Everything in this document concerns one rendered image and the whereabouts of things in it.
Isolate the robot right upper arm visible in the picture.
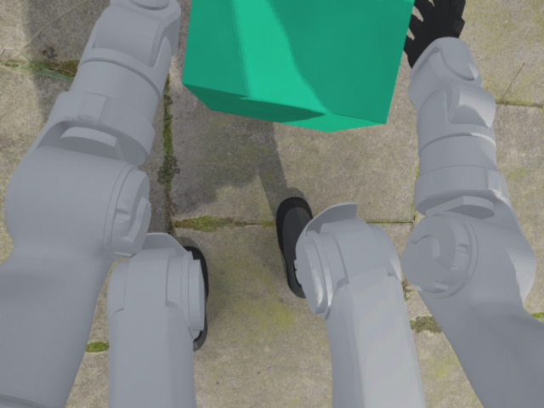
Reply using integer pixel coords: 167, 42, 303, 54
400, 212, 544, 408

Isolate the robot thigh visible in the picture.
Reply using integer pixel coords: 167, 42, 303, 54
108, 247, 205, 408
299, 218, 427, 408

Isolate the robot left thigh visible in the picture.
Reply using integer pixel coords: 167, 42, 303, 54
108, 247, 205, 408

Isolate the robot right thigh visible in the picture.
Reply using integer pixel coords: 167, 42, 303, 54
299, 218, 427, 408

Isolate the right robot hand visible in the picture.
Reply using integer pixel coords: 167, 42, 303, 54
403, 0, 466, 69

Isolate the left robot forearm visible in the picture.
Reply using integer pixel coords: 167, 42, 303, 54
4, 0, 181, 237

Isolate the right robot forearm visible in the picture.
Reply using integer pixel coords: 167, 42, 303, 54
408, 37, 527, 240

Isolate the carton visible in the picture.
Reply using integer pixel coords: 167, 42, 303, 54
182, 0, 415, 132

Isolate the robot left upper arm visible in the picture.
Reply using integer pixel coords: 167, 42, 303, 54
0, 146, 151, 408

